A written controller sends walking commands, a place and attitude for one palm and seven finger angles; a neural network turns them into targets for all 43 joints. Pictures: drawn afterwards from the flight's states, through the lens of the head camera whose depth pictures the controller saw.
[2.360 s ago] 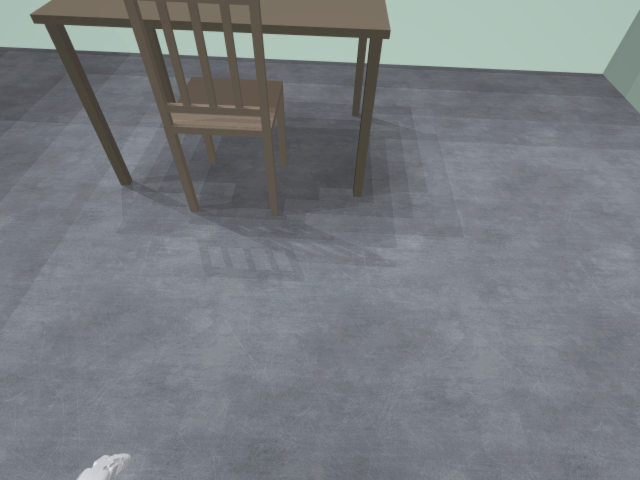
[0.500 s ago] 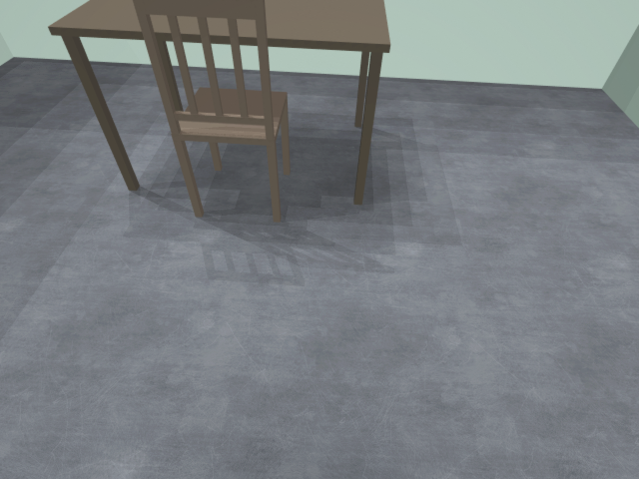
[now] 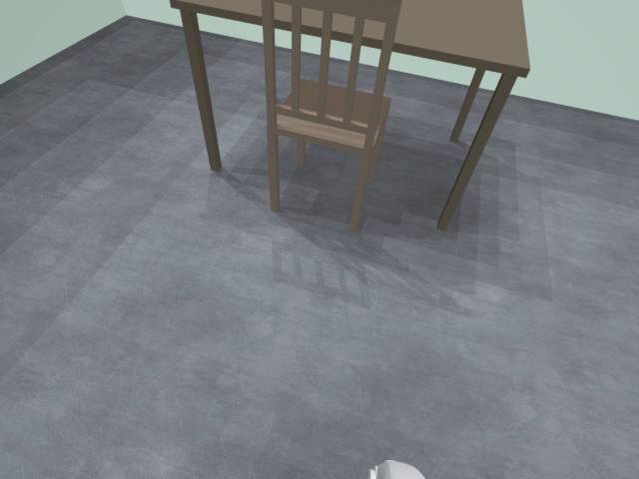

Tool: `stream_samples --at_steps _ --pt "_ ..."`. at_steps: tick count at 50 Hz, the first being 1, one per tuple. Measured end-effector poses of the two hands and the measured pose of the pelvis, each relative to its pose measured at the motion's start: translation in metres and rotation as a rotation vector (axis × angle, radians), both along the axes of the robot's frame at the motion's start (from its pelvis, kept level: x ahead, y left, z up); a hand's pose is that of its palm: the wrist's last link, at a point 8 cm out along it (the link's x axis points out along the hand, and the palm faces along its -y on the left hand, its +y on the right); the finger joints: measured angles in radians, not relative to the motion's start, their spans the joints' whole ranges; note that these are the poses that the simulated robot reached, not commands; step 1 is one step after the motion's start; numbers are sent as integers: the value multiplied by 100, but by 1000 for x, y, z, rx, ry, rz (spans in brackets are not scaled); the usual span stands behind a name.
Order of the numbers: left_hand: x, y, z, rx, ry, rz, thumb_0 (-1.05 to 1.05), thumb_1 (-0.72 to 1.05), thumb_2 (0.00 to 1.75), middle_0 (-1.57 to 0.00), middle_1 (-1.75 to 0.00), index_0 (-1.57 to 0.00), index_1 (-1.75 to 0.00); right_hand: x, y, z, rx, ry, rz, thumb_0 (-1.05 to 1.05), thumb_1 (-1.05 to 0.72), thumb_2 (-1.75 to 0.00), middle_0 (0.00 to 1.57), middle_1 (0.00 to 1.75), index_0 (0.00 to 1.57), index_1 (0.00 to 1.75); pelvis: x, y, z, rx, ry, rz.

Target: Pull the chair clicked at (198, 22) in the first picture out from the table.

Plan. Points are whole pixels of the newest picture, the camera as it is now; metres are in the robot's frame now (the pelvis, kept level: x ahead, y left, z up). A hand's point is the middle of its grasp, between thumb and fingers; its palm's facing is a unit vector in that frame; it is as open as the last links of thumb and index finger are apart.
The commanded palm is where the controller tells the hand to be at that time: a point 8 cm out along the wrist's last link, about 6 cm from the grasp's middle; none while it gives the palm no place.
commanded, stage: walk to a spot facing it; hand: left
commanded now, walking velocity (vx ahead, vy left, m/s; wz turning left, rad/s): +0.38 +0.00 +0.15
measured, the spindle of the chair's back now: (324, 68) +1.25 +0.03 -0.09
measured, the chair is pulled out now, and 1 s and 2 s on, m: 0.00 0.00 0.00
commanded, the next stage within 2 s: turn to face it in 0.78 s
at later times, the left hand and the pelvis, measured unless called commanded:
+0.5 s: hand (239, 393) +0.28 +0.13 -0.17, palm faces +0.17 -0.96 -0.23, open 7.2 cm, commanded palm none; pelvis +0.24 -0.06 -0.01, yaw +7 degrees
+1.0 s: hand (210, 355) +0.35 +0.20 -0.19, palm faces +0.39 -0.90 -0.19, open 7.3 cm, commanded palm none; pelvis +0.43 +0.04 -0.01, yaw +17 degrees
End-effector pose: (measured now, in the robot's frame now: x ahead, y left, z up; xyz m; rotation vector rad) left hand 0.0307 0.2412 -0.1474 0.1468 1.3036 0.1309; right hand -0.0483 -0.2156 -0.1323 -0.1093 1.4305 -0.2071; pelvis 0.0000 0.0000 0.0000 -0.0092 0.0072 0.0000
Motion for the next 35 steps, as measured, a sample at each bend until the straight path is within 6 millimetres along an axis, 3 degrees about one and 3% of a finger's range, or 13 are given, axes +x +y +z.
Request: stream_samples --at_steps 4,9,15,17,20,26,30,35 --pt "52 -8 4 -5 -58 10 0 91 90 -20 -30 -20 -30 23 9 -3 29 22 -10 1 -90 -89 21 30 21 30 33 -2 1 6 -2 20" --pt "123 -26 2 -17 -103 -7 0 91 90 -20 -30 -20 -30 56 6 -11 44 54 -31 1 -90 -89 21 30 21 30 81 -12 -5 18 -7 31" --pt "223 -56 -5 -12 -189 -34 0 91 90 -20 -30 -20 -30 98 -17 -31 61 150 -38 1 -90 -89 21 30 21 30 151 -35 -25 21 -12 53" --pt "246 -63 -7 1 -230 -16 0 91 90 -20 -30 -20 -30 120 -31 -38 65 183 -17 1 -90 -89 21 30 21 30 173 -43 -31 15 -21 68" --pt "252 -67 -3 11 -231 44 0 91 90 -20 -30 -21 -30 173 -53 -37 47 150 35 1 -91 -89 21 30 21 30 199 -52 -26 9 -41 98" --pt "224 -60 7 63 -77 152 -1 94 90 -20 -30 -21 -30 316 -78 -22 3 -55 140 1 -91 -89 20 30 20 30 248 -58 -8 9 -36 135" --pt "204 -63 9 49 45 201 -1 94 90 -20 -30 -20 -30 401 -73 -11 5 -165 198 1 -91 -89 20 30 20 30 280 -54 -3 4 -24 159" --pt "193 -72 5 0 144 292 0 92 90 -20 -30 -20 -30 491 -42 -4 28 -227 309 1 -91 -89 20 30 20 30 321 -40 -2 -7 -15 208"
